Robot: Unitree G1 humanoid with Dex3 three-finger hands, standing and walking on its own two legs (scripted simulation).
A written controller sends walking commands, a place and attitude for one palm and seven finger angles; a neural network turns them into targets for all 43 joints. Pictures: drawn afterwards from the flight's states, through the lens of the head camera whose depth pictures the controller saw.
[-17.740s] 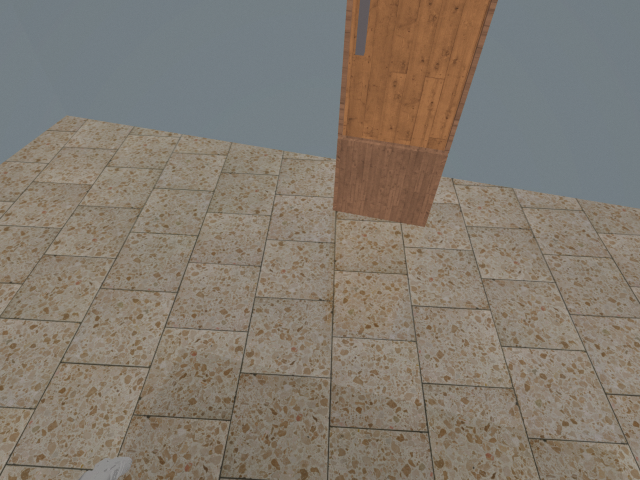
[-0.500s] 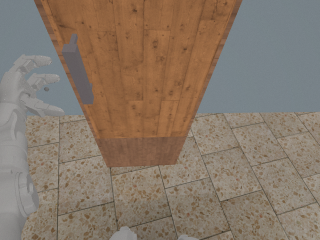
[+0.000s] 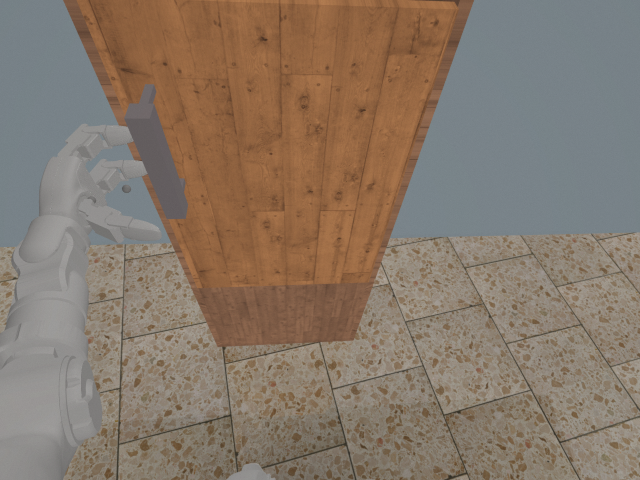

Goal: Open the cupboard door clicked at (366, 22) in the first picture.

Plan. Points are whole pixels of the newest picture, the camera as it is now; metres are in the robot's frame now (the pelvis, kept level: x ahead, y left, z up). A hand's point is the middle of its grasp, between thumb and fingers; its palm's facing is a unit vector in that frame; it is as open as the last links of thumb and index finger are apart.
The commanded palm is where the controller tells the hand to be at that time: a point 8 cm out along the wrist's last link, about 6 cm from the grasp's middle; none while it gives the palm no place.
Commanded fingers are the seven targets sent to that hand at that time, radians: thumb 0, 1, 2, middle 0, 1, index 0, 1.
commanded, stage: slide the fingers in behind the handle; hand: left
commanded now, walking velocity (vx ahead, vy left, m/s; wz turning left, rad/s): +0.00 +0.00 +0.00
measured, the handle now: (164, 156) +0.50 +0.20 +0.11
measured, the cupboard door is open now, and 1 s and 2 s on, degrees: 0 0 0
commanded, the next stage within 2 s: close the thumb around the handle in 1.00 s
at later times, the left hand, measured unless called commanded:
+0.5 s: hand (159, 185) +0.45 +0.19 +0.11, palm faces +0.03 -1.00 +0.01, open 14.0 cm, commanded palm +0.42 +0.24 +0.11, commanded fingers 0.00 -0.50 0.30 -0.30 -1.20 -0.30 -1.20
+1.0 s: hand (160, 188) +0.45 +0.19 +0.11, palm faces +0.04 -1.00 +0.02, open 14.0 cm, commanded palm +0.42 +0.24 +0.11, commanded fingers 0.00 -0.50 0.30 -0.30 -1.20 -0.30 -1.20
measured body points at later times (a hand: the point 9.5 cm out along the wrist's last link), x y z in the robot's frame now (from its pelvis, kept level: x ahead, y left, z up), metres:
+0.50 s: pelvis -0.01 -0.01 +0.00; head +0.06 +0.01 +0.44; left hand +0.44 +0.25 +0.11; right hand +0.04 -0.27 -0.11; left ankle +0.03 +0.09 -0.70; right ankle -0.02 -0.11 -0.70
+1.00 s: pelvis -0.01 -0.01 +0.00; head +0.05 +0.00 +0.45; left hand +0.44 +0.25 +0.11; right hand +0.04 -0.28 -0.11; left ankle +0.03 +0.09 -0.70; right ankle -0.02 -0.11 -0.70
